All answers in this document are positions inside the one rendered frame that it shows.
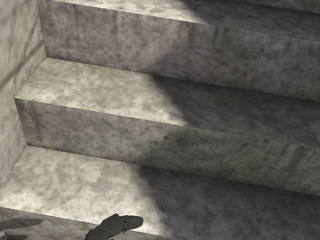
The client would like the left robot hand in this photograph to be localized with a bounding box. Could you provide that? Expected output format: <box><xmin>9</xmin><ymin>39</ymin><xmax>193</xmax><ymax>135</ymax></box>
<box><xmin>84</xmin><ymin>213</ymin><xmax>144</xmax><ymax>240</ymax></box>

